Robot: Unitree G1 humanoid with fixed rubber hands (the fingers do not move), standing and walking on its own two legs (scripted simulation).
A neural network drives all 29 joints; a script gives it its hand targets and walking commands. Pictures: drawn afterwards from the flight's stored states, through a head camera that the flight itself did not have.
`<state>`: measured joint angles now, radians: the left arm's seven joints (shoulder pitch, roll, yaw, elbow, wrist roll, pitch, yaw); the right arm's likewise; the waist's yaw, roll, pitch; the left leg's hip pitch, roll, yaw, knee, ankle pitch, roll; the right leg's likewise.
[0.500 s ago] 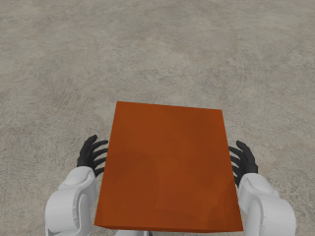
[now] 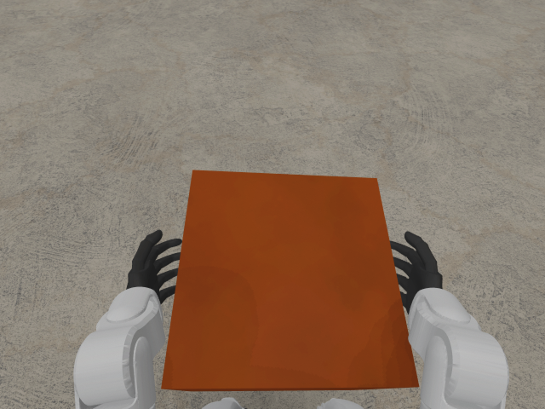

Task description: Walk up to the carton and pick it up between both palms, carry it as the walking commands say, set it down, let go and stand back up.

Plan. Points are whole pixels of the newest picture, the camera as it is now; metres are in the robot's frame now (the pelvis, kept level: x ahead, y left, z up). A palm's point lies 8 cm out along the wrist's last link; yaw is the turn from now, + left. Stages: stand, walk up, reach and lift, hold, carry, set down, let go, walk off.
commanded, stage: carry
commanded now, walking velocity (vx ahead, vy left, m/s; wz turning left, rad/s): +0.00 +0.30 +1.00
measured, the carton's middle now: (279, 289) +0.29 +0.01 +0.01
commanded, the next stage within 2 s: none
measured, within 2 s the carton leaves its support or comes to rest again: neither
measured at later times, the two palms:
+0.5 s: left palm out of the picture +0.04 +0.33 +0.08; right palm (283, 403) +0.13 +0.01 +0.09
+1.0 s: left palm out of the picture -0.16 +0.52 +0.08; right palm out of the picture +0.05 +0.25 +0.08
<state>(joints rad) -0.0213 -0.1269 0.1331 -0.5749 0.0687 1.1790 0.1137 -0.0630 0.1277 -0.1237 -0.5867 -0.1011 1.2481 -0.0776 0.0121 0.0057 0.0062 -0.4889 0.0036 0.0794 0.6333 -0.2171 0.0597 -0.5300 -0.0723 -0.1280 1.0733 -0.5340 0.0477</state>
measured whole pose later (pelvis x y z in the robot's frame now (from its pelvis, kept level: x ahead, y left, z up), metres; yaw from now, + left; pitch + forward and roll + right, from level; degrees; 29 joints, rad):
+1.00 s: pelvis -0.25 +0.24 +0.00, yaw +37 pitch +6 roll +2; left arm 0.00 -0.13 0.11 -0.61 0.05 1.16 0.12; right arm -0.03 0.13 -0.12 -0.66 -0.10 1.23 -0.08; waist 0.00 0.00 0.03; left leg -0.69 -0.03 0.03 1.06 -0.37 0.01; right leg -0.34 -0.24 -0.23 0.66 -0.39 0.07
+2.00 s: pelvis -0.55 +0.50 -0.01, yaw +88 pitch +9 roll +0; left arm 0.01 -0.13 0.12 -0.61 0.06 1.16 0.13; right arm -0.05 0.13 -0.11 -0.62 -0.10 1.20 -0.09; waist -0.01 0.04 0.00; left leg -0.53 -0.27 -0.14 0.70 -0.29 0.06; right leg -0.40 -0.08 -0.14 0.66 -0.37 0.05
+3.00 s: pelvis -0.88 +0.61 -0.01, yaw +142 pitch +6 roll -1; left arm 0.01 -0.13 0.14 -0.54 0.06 1.16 0.11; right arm -0.03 0.13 -0.10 -0.57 -0.10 1.19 -0.10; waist -0.01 0.04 -0.01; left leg -0.47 -0.15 -0.13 0.73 -0.35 0.08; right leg -0.53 -0.09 -0.16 1.08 -0.58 0.10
